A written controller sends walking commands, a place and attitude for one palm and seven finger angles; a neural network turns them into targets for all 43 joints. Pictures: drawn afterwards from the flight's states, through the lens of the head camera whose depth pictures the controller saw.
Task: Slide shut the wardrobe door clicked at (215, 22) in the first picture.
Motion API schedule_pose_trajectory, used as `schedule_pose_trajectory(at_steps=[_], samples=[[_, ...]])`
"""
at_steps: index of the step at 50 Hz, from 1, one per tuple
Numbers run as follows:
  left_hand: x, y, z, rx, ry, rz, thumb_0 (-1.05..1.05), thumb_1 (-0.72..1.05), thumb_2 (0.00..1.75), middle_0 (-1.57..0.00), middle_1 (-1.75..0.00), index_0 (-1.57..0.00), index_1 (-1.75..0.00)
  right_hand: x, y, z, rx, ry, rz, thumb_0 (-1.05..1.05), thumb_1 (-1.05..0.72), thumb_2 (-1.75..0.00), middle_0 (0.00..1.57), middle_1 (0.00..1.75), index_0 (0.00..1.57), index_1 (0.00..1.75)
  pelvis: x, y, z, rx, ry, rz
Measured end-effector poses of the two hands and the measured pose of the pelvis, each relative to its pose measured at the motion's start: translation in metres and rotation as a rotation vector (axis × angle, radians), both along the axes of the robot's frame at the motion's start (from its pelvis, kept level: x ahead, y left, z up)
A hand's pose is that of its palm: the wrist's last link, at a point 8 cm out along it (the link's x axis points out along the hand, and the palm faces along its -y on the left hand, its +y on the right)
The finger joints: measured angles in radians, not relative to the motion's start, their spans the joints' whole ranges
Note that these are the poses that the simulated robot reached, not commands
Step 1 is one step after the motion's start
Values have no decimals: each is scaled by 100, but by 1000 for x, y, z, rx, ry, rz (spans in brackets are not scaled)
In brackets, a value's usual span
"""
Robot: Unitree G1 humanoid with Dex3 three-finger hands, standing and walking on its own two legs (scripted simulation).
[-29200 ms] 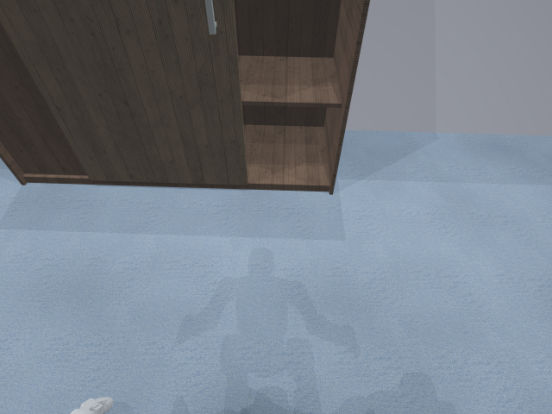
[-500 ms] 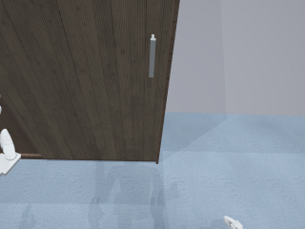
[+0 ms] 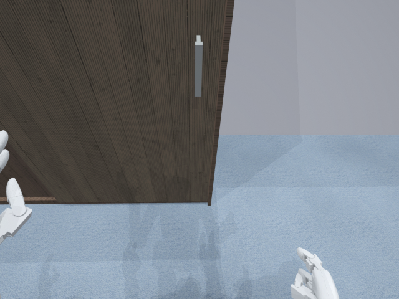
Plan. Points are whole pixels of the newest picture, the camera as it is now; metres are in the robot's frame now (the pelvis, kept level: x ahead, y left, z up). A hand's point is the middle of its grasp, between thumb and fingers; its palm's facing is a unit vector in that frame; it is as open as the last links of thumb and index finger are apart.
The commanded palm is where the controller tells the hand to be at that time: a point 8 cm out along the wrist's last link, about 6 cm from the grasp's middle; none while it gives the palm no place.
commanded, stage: stop stepping back and stand still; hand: left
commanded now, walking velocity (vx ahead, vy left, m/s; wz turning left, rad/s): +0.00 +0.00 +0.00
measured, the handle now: (198, 67) +0.69 +0.05 +0.12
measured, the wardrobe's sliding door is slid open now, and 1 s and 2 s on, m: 0.00 0.00 0.00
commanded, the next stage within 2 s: let the arm hang, fingers relaxed in 0.04 s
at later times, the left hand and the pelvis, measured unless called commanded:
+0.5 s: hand out of the picture +0.01 +0.19 -0.18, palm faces +0.01 -0.98 -0.18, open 7.0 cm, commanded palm none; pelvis -0.02 +0.01 +0.00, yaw +1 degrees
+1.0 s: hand out of the picture +0.03 +0.22 -0.16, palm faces +0.02 -0.96 -0.27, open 7.4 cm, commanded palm none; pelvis -0.01 +0.01 +0.01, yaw +1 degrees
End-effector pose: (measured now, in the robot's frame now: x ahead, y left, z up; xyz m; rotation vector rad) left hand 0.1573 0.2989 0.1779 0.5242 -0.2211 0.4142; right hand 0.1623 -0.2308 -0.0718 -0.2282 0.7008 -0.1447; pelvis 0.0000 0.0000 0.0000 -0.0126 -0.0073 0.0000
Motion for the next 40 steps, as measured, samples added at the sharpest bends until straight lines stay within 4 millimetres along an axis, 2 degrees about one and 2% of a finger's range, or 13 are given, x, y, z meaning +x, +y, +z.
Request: schedule_pose_trajectory(at_steps=[7,8,10,12,14,16,18,21,22,26,31,35,40], samples=[[2,0,0,-6,0,-16,1,89,90,-22,-30,-21,-30,-1,2,3,-7,1,-9,1,-90,-90,21,30,20,30,0,3,1,-1,4,-2],[5,1,-7,5,24,-30,1,89,90,-21,-30,-21,-30,-1,2,0,1,0,11,1,-90,-90,21,30,20,30,-1,4,0,-3,11,6],[16,7,-47,-33,194,-43,1,89,90,-21,-30,-21,-30,-2,-1,-13,13,43,56,1,-90,-90,21,30,20,30,-5,8,-4,-5,22,22],[20,11,-107,-128,435,-17,0,90,90,-21,-30,-20,-30,-7,-5,-28,15,103,67,1,-90,-90,21,30,20,30,-8,12,-7,-1,27,29],[9,7,-170,-232,688,17,0,90,90,-20,-30,-20,-30,-17,-9,-39,14,158,57,1,-90,-90,21,30,20,30,-12,14,-10,3,23,30],[-14,-7,-225,-324,918,34,0,90,90,-20,-30,-20,-30,-32,-12,-45,10,215,39,1,-90,-90,21,30,20,30,-14,14,-10,8,16,27],[-46,-27,-269,-410,1113,39,1,91,90,-20,-30,-20,-30,-53,-15,-48,2,283,19,1,-90,-90,21,30,20,29,-16,13,-9,11,8,24],[-100,-60,-310,-528,1343,39,1,91,90,-20,-30,-20,-30,-89,-17,-52,-12,410,-13,1,-90,-90,21,30,20,29,-18,11,-6,9,2,20],[-117,-67,-318,-564,1391,60,1,92,90,-20,-30,-20,-30,-102,-17,-53,-15,456,-24,1,-90,-90,20,30,20,29,-19,11,-5,7,2,21],[-169,-60,-326,-614,1515,165,0,99,90,-21,-30,-21,-30,-151,-12,-56,-14,631,-56,1,-90,-90,20,30,20,29,-19,8,0,-3,7,27],[-210,-47,-320,-615,1621,255,0,96,90,-21,-30,-21,-30,-190,-1,-61,16,753,-92,1,-90,-90,20,30,20,29,-17,10,3,-7,5,27],[-220,-37,-313,-593,1647,299,0,94,90,-21,-30,-20,-30,-201,7,-65,45,781,-106,1,-90,-90,20,30,20,29,-16,13,4,-4,1,24],[-205,-29,-309,-563,1612,302,0,92,90,-20,-30,-20,-30,-194,14,-71,73,755,-106,1,-90,-90,21,30,20,29,-15,15,4,2,-5,19]])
